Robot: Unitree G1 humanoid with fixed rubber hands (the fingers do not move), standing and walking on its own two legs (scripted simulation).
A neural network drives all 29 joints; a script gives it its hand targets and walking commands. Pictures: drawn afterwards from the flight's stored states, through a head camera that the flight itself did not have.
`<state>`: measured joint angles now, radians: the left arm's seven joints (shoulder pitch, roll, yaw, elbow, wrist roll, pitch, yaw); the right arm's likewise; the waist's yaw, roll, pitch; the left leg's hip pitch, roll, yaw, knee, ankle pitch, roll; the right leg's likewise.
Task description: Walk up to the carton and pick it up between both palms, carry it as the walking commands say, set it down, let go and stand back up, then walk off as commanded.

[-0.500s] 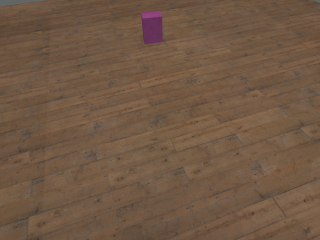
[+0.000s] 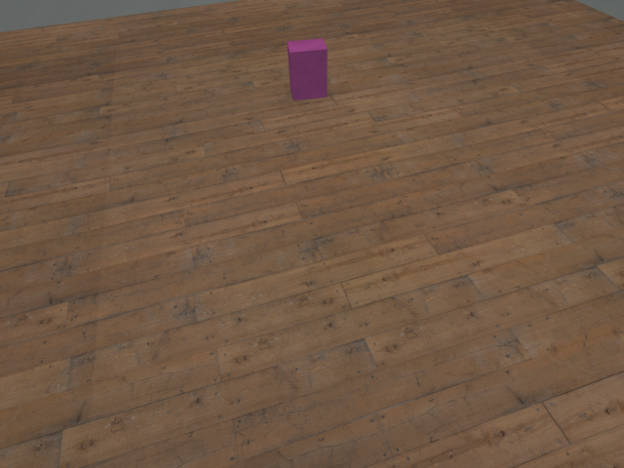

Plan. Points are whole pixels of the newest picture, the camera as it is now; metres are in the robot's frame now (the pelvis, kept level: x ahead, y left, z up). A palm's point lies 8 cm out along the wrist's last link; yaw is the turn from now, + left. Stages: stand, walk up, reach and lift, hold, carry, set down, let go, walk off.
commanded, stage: stand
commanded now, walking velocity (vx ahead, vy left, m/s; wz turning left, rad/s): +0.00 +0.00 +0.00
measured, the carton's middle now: (307, 70) +2.40 +0.12 -0.63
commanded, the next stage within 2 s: none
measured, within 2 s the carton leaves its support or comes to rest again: neither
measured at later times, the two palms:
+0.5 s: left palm out of the picture +0.03 +0.24 -0.13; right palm out of the picture +0.03 -0.27 -0.13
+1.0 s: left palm out of the picture +0.01 +0.24 -0.13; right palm out of the picture +0.03 -0.27 -0.13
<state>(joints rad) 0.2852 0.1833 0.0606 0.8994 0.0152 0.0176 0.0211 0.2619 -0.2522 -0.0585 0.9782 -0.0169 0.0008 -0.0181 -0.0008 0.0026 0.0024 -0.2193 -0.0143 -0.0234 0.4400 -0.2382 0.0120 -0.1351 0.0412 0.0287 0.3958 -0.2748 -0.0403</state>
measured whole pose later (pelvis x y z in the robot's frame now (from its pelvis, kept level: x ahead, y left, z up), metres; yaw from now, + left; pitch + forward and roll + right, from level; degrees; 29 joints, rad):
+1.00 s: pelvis -0.01 +0.00 +0.00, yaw +0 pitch +1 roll +0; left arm 0.35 0.16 0.06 0.90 0.02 0.02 0.02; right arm 0.26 -0.25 -0.06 1.00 -0.02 0.01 -0.02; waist 0.00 0.02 -0.02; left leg -0.22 -0.01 -0.02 0.44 -0.23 0.01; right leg -0.14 0.04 0.03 0.40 -0.27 -0.03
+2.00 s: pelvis -0.03 +0.00 +0.00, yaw +0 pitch -1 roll -1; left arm 0.29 0.27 0.06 0.90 0.02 -0.01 0.02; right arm 0.26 -0.25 -0.06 1.00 -0.02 -0.03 -0.03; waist 0.00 0.02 -0.01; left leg -0.22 -0.01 -0.02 0.44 -0.20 0.01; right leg -0.14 0.04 0.03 0.40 -0.24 -0.03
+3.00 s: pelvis -0.05 +0.00 +0.00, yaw +0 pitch -3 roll -1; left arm 0.21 0.32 0.06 0.93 0.02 -0.01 0.02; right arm 0.26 -0.25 -0.06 1.00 -0.02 -0.03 -0.01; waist 0.00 0.02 0.06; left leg -0.21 -0.01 -0.02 0.41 -0.16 0.01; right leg -0.14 0.04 0.03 0.39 -0.21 -0.03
